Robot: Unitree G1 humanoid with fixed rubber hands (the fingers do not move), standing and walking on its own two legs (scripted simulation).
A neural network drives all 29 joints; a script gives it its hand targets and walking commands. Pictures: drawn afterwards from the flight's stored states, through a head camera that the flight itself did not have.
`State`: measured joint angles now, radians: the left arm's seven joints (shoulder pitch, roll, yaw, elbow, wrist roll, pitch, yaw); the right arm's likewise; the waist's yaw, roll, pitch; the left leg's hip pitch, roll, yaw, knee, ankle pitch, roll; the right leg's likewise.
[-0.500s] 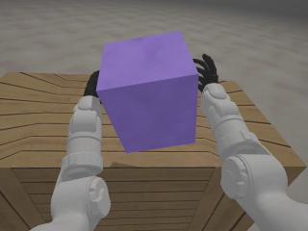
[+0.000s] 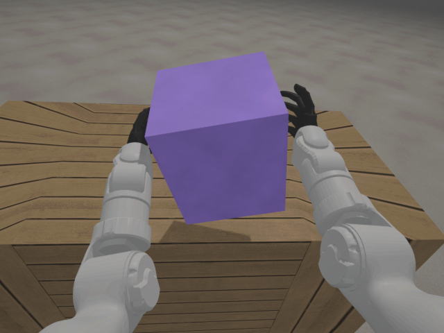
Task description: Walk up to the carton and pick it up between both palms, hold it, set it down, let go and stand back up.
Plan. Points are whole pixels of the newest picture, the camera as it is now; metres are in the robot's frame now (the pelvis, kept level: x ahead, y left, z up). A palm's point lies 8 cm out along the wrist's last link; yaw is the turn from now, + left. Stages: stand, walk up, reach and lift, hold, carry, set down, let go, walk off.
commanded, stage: set down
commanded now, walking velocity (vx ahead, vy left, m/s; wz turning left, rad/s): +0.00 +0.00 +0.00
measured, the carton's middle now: (223, 142) +0.45 +0.03 +0.17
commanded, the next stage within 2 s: none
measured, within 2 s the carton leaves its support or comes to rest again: neither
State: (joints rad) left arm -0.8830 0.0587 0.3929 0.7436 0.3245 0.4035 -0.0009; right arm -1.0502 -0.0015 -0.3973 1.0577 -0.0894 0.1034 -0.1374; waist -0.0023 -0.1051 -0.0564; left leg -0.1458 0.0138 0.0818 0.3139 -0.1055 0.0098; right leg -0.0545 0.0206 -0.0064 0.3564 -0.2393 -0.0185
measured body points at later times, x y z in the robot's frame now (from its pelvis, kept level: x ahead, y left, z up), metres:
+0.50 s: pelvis +0.01 +0.00 +0.00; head -0.03 +0.04 +0.45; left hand +0.43 +0.18 +0.17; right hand +0.44 -0.12 +0.22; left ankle +0.04 +0.11 -0.75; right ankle -0.03 -0.10 -0.75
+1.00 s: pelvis +0.02 +0.00 +0.00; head -0.01 +0.03 +0.45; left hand +0.45 +0.18 +0.15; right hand +0.46 -0.12 +0.20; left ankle +0.04 +0.11 -0.75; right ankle -0.03 -0.10 -0.75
